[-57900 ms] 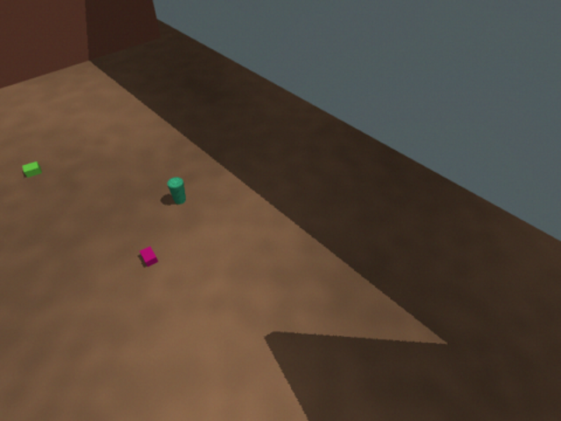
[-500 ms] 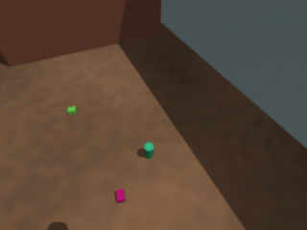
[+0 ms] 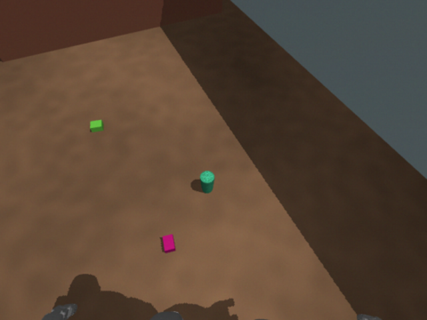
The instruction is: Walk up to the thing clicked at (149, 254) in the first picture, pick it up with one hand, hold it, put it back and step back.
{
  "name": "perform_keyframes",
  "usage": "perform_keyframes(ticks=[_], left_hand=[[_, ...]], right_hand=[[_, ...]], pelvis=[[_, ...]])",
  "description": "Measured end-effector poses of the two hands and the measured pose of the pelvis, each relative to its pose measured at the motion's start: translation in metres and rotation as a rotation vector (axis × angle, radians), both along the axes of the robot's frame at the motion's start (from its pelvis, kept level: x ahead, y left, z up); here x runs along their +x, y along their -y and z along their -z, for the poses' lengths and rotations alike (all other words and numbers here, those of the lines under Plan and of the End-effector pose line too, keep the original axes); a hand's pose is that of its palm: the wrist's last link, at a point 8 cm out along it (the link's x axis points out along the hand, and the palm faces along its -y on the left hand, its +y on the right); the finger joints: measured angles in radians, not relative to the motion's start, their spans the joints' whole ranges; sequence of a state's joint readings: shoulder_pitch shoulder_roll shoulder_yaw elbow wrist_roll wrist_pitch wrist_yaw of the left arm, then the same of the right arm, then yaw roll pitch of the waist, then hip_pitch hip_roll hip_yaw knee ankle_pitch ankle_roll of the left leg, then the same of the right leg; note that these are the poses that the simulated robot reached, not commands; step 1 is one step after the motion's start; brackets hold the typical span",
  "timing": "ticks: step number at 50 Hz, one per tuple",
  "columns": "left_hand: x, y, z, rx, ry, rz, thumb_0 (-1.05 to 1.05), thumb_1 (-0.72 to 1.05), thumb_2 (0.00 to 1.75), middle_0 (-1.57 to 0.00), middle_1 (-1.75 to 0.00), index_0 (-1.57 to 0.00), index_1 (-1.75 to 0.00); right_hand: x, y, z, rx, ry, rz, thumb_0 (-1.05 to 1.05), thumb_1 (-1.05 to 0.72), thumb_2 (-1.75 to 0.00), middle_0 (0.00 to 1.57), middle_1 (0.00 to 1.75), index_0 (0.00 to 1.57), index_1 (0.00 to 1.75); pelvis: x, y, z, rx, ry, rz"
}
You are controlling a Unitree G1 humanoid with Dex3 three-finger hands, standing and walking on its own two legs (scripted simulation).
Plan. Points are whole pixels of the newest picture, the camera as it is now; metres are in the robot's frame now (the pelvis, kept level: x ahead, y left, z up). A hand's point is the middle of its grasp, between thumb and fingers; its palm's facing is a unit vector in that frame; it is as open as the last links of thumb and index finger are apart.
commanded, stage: step back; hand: left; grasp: from above
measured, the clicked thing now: (169, 243) +0.48 +0.20 -0.75
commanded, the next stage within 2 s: none
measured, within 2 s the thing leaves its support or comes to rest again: neither
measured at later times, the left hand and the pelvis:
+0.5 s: hand out of the picture +0.03 +0.30 -0.17, palm faces -0.10 -0.92 -0.39, open 7.4 cm; pelvis -0.10 +0.04 -0.02, yaw -5 degrees
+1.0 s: hand out of the picture -0.11 +0.32 -0.16, palm faces -0.01 -0.93 -0.37, open 7.4 cm; pelvis -0.24 +0.05 -0.01, yaw -1 degrees
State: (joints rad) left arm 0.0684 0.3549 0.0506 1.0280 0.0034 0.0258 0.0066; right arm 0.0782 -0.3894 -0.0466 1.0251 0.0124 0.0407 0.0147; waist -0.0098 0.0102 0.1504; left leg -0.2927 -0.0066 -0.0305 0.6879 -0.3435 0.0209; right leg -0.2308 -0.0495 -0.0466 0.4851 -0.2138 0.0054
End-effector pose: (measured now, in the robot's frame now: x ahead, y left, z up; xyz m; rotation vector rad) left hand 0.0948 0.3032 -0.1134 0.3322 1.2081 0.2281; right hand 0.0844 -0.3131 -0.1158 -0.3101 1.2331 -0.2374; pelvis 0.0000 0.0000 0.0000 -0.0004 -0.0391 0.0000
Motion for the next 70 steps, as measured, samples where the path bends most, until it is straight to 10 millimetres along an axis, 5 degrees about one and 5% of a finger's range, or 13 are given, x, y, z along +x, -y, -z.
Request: perform_keyframes(ticks=[8, 14, 22, 29, 33, 38, 44, 50, 60, 65, 70], left_hand=[[0.016, -0.042, 0.021, 0.009, 0.087, 0.042, 0.00, 0.90, 0.90, -0.20, -0.30, -0.21, -0.30], [-0.001, -0.047, 0.019, -0.001, 0.072, 0.054, 0.00, 0.91, 0.90, -0.20, -0.30, -0.20, -0.30], [-0.052, -0.045, 0.018, 0.011, 0.007, 0.100, 0.00, 0.90, 0.90, -0.20, -0.30, -0.20, -0.30], [-0.105, -0.030, 0.012, 0.032, 0.014, 0.111, 0.00, 0.91, 0.90, -0.20, -0.30, -0.20, -0.30], [-0.138, -0.025, -0.001, 0.030, 0.016, 0.089, 0.00, 0.90, 0.90, -0.20, -0.30, -0.21, -0.30], [-0.157, -0.031, -0.008, 0.038, 0.060, 0.077, 0.01, 0.90, 0.90, -0.20, -0.30, -0.21, -0.30], [-0.174, -0.051, 0.006, 0.021, 0.139, 0.074, 0.00, 0.90, 0.90, -0.20, -0.30, -0.21, -0.30], [-0.213, -0.056, 0.009, -0.003, 0.100, 0.050, 0.00, 0.90, 0.90, -0.20, -0.30, -0.21, -0.30], [-0.299, -0.052, 0.013, 0.020, 0.005, 0.083, 0.00, 0.90, 0.90, -0.20, -0.30, -0.20, -0.30], [-0.348, -0.035, 0.013, 0.045, -0.013, 0.095, 0.00, 0.91, 0.90, -0.20, -0.30, -0.20, -0.30], [-0.401, -0.021, -0.004, 0.051, -0.031, 0.074, 0.00, 0.90, 0.90, -0.20, -0.30, -0.21, -0.30]], right_hand=[[-0.046, -0.016, -0.002, -0.087, -0.035, -0.011, 0.01, -0.90, -0.90, 0.20, 0.30, 0.20, 0.30], [-0.079, -0.039, -0.011, -0.079, -0.053, -0.003, 0.01, -0.90, -0.90, 0.20, 0.30, 0.21, 0.30], [-0.098, -0.048, -0.003, -0.051, 0.058, 0.004, 0.01, -0.90, -0.90, 0.21, 0.30, 0.21, 0.30], [-0.130, -0.029, 0.016, -0.017, 0.090, 0.019, 0.01, -0.90, -0.90, 0.21, 0.30, 0.21, 0.30], [-0.154, -0.025, 0.011, -0.011, 0.065, 0.029, 0.01, -0.90, -0.90, 0.21, 0.30, 0.21, 0.30], [-0.188, -0.025, 0.006, -0.036, 0.023, 0.001, 0.01, -0.90, -0.90, 0.20, 0.30, 0.20, 0.30], [-0.226, -0.038, 0.006, -0.077, -0.009, -0.042, 0.01, -0.90, -0.90, 0.20, 0.30, 0.20, 0.30], [-0.258, -0.056, -0.012, -0.068, 0.022, -0.049, 0.01, -0.90, -0.90, 0.21, 0.30, 0.21, 0.30], [-0.292, -0.042, -0.018, -0.077, 0.159, -0.045, 0.01, -0.90, -0.90, 0.21, 0.30, 0.21, 0.30], [-0.329, -0.015, 0.001, -0.063, 0.180, -0.024, 0.01, -0.90, -0.90, 0.21, 0.30, 0.21, 0.30], [-0.380, -0.005, 0.005, -0.041, 0.116, 0.019, 0.01, -0.90, -0.90, 0.20, 0.30, 0.21, 0.30]], pelvis=[[-0.028, -0.034, 0.020, 0.005, -0.001, -0.011], [-0.049, -0.042, 0.010, -0.014, -0.003, 0.009], [-0.085, -0.043, 0.013, -0.016, 0.003, 0.068], [-0.126, -0.029, 0.023, -0.032, 0.021, 0.080], [-0.144, -0.028, 0.013, 0.013, 0.020, 0.082], [-0.169, -0.034, 0.009, 0.015, 0.000, 0.055], [-0.208, -0.048, 0.021, 0.013, 0.005, 0.008], [-0.243, -0.053, 0.010, -0.017, 0.011, 0.023], [-0.311, -0.040, 0.013, -0.018, 0.002, 0.098], [-0.353, -0.024, 0.025, -0.030, 0.008, 0.113], [-0.383, -0.016, 0.014, 0.024, 0.007, 0.103]])
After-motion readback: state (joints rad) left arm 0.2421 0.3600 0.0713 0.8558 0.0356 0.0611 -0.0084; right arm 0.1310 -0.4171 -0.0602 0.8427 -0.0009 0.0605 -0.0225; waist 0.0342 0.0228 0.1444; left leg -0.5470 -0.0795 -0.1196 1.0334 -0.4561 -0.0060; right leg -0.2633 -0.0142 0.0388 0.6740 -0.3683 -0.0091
